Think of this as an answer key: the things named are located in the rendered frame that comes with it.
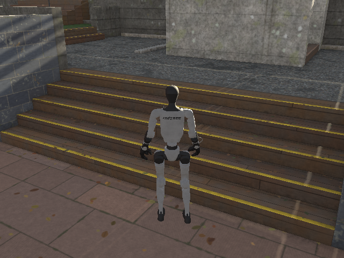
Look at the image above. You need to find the robot left hand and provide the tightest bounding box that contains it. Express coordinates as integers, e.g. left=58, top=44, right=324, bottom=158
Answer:
left=140, top=148, right=152, bottom=160

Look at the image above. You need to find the left robot upper arm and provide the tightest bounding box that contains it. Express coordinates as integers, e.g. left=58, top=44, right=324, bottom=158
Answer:
left=146, top=109, right=161, bottom=138

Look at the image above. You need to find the robot left forearm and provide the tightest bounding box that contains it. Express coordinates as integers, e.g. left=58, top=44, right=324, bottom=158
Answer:
left=141, top=130, right=152, bottom=151

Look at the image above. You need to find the right robot upper arm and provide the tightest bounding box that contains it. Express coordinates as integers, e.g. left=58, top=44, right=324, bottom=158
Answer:
left=183, top=109, right=196, bottom=138

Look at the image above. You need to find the robot right hand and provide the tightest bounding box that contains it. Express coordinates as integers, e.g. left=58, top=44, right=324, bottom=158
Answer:
left=188, top=146, right=200, bottom=156

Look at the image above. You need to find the robot right forearm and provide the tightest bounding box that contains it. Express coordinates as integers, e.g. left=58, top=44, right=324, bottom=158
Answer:
left=191, top=130, right=199, bottom=149

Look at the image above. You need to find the left robot thigh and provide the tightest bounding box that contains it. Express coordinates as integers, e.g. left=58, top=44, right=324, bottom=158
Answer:
left=154, top=150, right=166, bottom=188

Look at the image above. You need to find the robot thigh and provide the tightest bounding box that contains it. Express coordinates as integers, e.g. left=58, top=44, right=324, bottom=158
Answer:
left=179, top=150, right=190, bottom=189
left=154, top=150, right=166, bottom=188

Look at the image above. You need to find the right robot thigh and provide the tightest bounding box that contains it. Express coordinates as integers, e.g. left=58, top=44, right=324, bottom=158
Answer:
left=179, top=150, right=190, bottom=189

